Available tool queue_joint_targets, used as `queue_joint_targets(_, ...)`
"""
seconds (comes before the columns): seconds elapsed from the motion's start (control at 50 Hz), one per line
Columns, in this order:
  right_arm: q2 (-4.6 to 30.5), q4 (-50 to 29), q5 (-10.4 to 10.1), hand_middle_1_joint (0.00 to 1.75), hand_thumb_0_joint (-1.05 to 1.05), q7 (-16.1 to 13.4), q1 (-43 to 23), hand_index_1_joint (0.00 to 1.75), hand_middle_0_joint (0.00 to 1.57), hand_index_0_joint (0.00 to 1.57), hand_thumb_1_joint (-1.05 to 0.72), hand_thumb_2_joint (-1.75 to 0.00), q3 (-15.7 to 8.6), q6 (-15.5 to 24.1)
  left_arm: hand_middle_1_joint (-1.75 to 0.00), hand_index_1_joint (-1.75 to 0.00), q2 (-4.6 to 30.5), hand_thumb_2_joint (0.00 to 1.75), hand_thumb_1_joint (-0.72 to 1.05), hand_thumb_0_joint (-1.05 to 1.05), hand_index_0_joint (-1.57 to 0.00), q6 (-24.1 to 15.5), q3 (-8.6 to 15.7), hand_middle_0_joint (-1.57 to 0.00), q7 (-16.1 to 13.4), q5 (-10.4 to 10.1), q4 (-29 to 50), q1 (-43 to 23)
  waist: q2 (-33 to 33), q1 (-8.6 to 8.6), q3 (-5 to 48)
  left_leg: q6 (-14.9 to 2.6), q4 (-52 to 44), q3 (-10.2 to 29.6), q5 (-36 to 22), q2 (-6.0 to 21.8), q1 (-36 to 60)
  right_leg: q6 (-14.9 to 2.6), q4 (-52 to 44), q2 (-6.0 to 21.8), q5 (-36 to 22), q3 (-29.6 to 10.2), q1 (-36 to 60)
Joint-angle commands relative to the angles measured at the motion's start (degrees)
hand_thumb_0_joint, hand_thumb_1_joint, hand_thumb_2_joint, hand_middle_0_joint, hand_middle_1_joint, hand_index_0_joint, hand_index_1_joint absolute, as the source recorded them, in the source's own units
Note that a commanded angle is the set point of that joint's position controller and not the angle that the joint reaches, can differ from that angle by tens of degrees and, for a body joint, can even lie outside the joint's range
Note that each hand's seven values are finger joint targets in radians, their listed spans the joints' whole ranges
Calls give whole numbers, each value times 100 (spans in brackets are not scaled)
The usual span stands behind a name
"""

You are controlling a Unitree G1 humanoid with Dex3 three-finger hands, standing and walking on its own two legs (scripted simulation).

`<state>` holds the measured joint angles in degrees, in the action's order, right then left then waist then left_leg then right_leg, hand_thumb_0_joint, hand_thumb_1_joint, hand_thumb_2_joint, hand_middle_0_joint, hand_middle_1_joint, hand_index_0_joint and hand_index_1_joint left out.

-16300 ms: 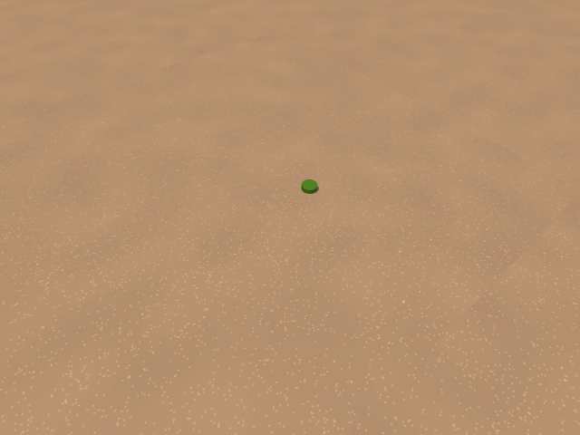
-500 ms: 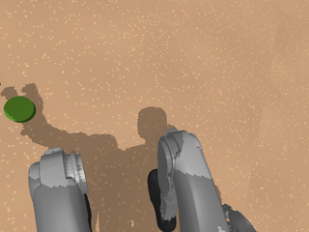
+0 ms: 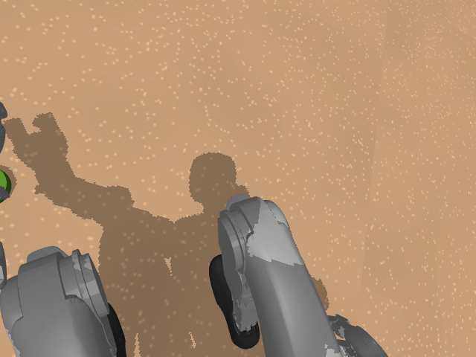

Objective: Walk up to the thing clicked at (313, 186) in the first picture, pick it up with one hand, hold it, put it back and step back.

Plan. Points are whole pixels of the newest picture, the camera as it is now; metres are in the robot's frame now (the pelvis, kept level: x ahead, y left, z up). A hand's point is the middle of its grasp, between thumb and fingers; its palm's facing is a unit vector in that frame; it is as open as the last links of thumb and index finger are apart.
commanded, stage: approach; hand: left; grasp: from above
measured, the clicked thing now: out of the picture +0.46 +0.31 -0.30
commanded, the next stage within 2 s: close in in 0.12 s
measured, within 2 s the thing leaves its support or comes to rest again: neither
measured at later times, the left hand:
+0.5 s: hand out of the picture +0.42 +0.32 -0.20, palm faces -0.48 -0.13 -0.87, open 14.1 cm
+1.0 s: hand out of the picture +0.44 +0.31 -0.26, palm faces -0.48 -0.16 -0.86, open 14.2 cm
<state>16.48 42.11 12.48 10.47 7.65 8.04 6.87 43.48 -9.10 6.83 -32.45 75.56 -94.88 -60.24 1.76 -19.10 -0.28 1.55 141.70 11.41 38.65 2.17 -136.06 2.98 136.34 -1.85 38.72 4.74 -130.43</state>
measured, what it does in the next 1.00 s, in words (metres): stands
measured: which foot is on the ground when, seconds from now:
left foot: down 0.00-1.00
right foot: down 0.00-1.00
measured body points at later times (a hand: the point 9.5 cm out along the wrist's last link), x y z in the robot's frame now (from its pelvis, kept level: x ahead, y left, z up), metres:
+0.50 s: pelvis +0.00 +0.00 +0.00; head +0.24 +0.11 +0.36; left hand +0.44 +0.32 -0.15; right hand +0.09 -0.27 -0.09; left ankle +0.07 +0.14 -0.28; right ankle +0.10 -0.13 -0.28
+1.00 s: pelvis +0.01 +0.01 -0.02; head +0.28 +0.10 +0.32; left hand +0.46 +0.31 -0.21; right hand +0.03 -0.25 -0.10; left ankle +0.07 +0.14 -0.28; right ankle +0.10 -0.13 -0.28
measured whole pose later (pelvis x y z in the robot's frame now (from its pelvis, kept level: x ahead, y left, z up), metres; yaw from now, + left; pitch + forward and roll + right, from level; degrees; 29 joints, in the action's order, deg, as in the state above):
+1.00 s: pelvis +0.01 +0.01 -0.02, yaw -3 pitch +29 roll -12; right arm 17.4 42.8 17.2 14.8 5.7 13.7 12.0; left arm 54.3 -12.5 11.2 -34.6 72.5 -100.1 -56.9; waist 5.9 -20.6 -8.4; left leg 1.7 147.4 14.8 41.7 2.1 -135.9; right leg 4.1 139.5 -3.1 40.3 6.8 -129.4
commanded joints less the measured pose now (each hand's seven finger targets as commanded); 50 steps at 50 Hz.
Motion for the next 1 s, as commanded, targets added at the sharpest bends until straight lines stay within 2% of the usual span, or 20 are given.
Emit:
queue_joint_targets(0.0, 1532, -215, -93, 30, 0, -6, 914, 30, 20, 20, -90, -89, -388, 26, -105, -104, 2138, 98, -53, 0, -9, 293, 443, -8, -133, -361, 1057, -1148, -2019, 544, 4327, -365, -1281, -919, -1169, -125, 2767, -398, -1344, -186, -1559, 407, 2548)
queue_joint_targets(0.02, 1507, -210, -131, 30, 0, -4, 910, 30, 20, 20, -90, -90, -405, 12, -105, -104, 2154, 98, -54, 0, -9, 334, 477, -8, -57, -407, 1068, -917, -2021, 640, 4372, -363, -1296, -935, -1206, -125, 2786, -405, -1313, -178, -1584, 385, 2595)
queue_joint_targets(0.1, 1461, -141, -237, 30, 0, -23, 928, 30, 20, 20, -90, -90, -528, -74, -104, -104, 2090, 99, -56, 0, -7, 244, 395, -7, 390, -658, 1458, -875, -1705, 570, 4117, -392, -1277, -862, -886, -118, 2455, -409, -1378, -184, -1245, 391, 2456)
queue_joint_targets(0.14, 1415, -44, -244, 30, 0, -35, 988, 30, 20, 20, -90, -90, -557, -87, -105, -105, 1717, 101, -58, 0, -7, 126, 139, -7, 705, -735, 1257, -720, -1407, 429, 3673, -409, -1212, -815, -652, -115, 2210, -410, -1425, -194, -982, 344, 2294)
queue_joint_targets(0.18, 1518, -72, -246, 30, 0, -71, 1114, 30, 20, 20, -90, -89, -604, -98, -105, -105, 1658, 101, -55, 0, -8, -91, 81, -8, 947, -769, 1512, -863, -1255, 289, 3558, -400, -1218, -775, -581, -145, 2236, -399, -1508, -156, -920, 451, 2257)
queue_joint_targets(0.26, 1538, 49, -230, 30, 0, -114, 1311, 30, 20, 20, -90, -90, -663, -124, -106, -105, 1173, 99, -56, 0, -8, -640, -298, -6, 1181, -753, 1729, -1061, -1316, 134, 3408, -296, -1254, -654, -537, -145, 2554, -418, -1539, -130, -846, 614, 2047)
queue_joint_targets(0.34, 1563, 70, -186, 30, 0, -167, 1221, 30, 20, 20, -90, -89, -635, -185, -107, -105, 1464, 97, -52, 0, -9, -1066, -192, -7, 825, -478, 1798, -1214, -1756, 275, 3707, -192, -1286, -589, -858, -132, 3130, -449, -1341, -118, -1090, 730, 1955)
queue_joint_targets(0.4, 1539, 110, -81, 30, 0, -126, 1131, 30, 20, 20, -89, -90, -545, -182, -102, -102, 1452, 101, -56, 0, -6, -1133, -186, -7, 373, -158, 1385, -1357, -1989, 158, 3627, -168, -1250, -556, -1141, -96, 3350, -450, -1145, -141, -1364, 800, 1733)
queue_joint_targets(0.44, 1596, 120, -14, 30, 0, -108, 1037, 30, 20, 20, -89, -90, -486, -170, -100, -101, 1605, 102, -56, 0, -5, -1105, -23, -7, 37, 32, 1047, -1361, -2122, 169, 3566, -163, -1245, -557, -1282, -89, 3416, -447, -1084, -151, -1476, 828, 1625)
queue_joint_targets(0.5, 1610, 189, 200, 30, 0, -13, 853, 30, 20, 20, -89, -90, -357, -45, -101, -101, 1550, 101, -54, 0, -6, -941, -71, -7, -395, 262, 205, -1353, -1951, -48, 2863, -181, -1202, -582, -918, -104, 2992, -434, -1046, -177, -1251, 861, 1418)
queue_joint_targets(0.54, 1706, 177, 263, 30, 0, 9, 755, 30, 20, 20, -89, -90, -318, 29, -100, -101, 2059, 100, -53, 0, -6, -824, 124, -7, -684, 367, 584, -1496, -2391, 123, 3318, -159, -1250, -590, -948, -101, 3252, -467, -1047, -168, -1241, 834, 1586)
queue_joint_targets(0.56, 1706, 155, 316, 30, 0, 32, 689, 30, 20, 20, -89, -90, -310, 62, -100, -101, 2059, 100, -54, 0, -6, -712, 138, -7, -801, 378, 513, -1448, -2443, 117, 3444, -153, -1237, -607, -958, -87, 3287, -473, -1013, -176, -1234, 826, 1605)
queue_joint_targets(0.6, 1711, 149, 394, 30, 0, 147, 574, 30, 20, 20, -89, -90, -289, 191, -101, -101, 1595, 98, -52, 0, -6, -485, -93, -7, -894, 295, 62, -1449, -2268, -141, 3100, -173, -1142, -622, -831, -69, 3134, -420, -978, -205, -1200, 865, 1461)
queue_joint_targets(0.64, 1794, 204, 398, 30, 0, 190, 559, 30, 20, 20, -89, -90, -241, 290, -101, -101, 1779, 98, -53, 0, -6, -363, -29, -6, -973, 116, 211, -1624, -2295, -120, 3286, -187, -1106, -578, -833, -62, 3058, -425, -1047, -220, -1233, 848, 1579)
queue_joint_targets(0.7, 1855, 115, 404, 30, 0, 281, 611, 30, 20, 20, -89, -90, -147, 403, -101, -101, 2091, 98, -53, 0, -6, -178, 119, -6, -920, 48, 58, -1519, -2360, -100, 3379, -205, -1009, -577, -953, -21, 3090, -404, -992, -233, -1397, 832, 1793)
queue_joint_targets(0.74, 1866, 2, 417, 30, 0, 343, 521, 30, 20, 20, -89, -90, -75, 494, -102, -101, 2035, 96, -52, 0, -7, -106, 138, -6, -806, -84, -197, -1304, -2188, -163, 3069, -247, -928, -554, -819, -19, 2807, -388, -952, -242, -1300, 818, 1825)
queue_joint_targets(0.82, 1932, -5, 402, 30, 0, 343, 652, 30, 20, 20, -90, -90, -44, 551, -102, -101, 2546, 96, -54, 0, -6, -96, 557, -6, -603, -246, -180, -977, -2016, -51, 3080, -263, -921, -509, -807, -17, 2700, -380, -945, -245, -1258, 847, 2020)
queue_joint_targets(0.84, 1875, -36, 411, 30, 0, 359, 593, 30, 20, 20, -90, -90, -23, 571, -101, -101, 2386, 97, -54, 0, -6, -133, 423, -6, -518, -263, -141, -943, -2101, -84, 3048, -252, -909, -501, -789, -16, 2708, -395, -898, -253, -1229, 821, 2013)
queue_joint_targets(0.9, 1884, 24, 448, 30, 0, 365, 796, 30, 20, 20, -90, -90, 32, 574, -101, -100, 2533, 97, -54, 0, -6, -299, 546, -6, -426, -389, 57, -898, -2137, -150, 3296, -244, -861, -432, -1128, 6, 2873, -362, -908, -270, -1577, 902, 2327)
queue_joint_targets(0.98, 1893, 58, 473, 30, 0, 363, 811, 30, 20, 20, -90, -90, 130, 521, -99, -100, 2511, 98, -55, 0, -5, -571, 439, -6, -362, -396, 140, -844, -2122, -232, 3193, -234, -789, -365, -1250, 34, 2865, -343, -902, -293, -1738, 956, 2430)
